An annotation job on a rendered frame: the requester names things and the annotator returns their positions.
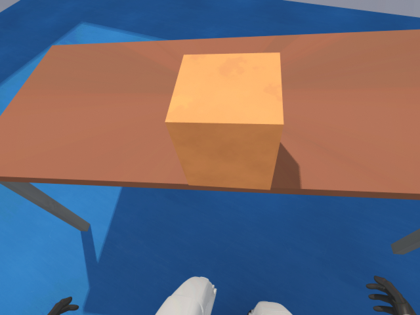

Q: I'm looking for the left robot thigh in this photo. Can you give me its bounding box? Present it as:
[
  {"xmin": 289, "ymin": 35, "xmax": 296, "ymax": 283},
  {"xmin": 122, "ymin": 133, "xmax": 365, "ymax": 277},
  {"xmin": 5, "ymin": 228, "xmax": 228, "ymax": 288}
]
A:
[{"xmin": 155, "ymin": 276, "xmax": 217, "ymax": 315}]

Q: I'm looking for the table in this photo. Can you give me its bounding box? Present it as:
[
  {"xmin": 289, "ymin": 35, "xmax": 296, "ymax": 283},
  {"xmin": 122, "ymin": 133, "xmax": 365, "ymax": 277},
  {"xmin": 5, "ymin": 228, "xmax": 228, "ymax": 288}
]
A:
[{"xmin": 0, "ymin": 30, "xmax": 420, "ymax": 255}]

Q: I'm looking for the left robot hand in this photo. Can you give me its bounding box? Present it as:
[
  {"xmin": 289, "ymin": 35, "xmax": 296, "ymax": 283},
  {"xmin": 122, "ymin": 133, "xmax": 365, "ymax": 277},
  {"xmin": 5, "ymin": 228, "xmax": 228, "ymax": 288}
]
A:
[{"xmin": 47, "ymin": 297, "xmax": 79, "ymax": 315}]

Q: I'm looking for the right robot hand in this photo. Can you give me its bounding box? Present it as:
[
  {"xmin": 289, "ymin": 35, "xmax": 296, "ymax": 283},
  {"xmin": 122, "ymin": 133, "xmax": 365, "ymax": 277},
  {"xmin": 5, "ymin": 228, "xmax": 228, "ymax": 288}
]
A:
[{"xmin": 366, "ymin": 276, "xmax": 416, "ymax": 315}]

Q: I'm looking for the right robot thigh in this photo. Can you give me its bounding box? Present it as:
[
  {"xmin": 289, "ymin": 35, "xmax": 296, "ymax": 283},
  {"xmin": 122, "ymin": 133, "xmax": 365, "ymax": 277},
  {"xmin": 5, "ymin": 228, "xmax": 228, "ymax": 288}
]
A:
[{"xmin": 249, "ymin": 302, "xmax": 292, "ymax": 315}]

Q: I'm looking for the carton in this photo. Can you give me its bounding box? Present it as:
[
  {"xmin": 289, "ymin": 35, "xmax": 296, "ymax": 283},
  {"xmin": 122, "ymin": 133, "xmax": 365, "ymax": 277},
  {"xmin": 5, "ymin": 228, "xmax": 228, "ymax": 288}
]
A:
[{"xmin": 165, "ymin": 52, "xmax": 284, "ymax": 190}]

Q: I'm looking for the robot thigh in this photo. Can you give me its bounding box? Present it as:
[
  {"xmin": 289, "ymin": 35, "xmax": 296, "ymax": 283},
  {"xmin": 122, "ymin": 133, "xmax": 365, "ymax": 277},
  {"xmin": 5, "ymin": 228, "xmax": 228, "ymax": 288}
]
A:
[
  {"xmin": 155, "ymin": 276, "xmax": 217, "ymax": 315},
  {"xmin": 249, "ymin": 302, "xmax": 292, "ymax": 315}
]

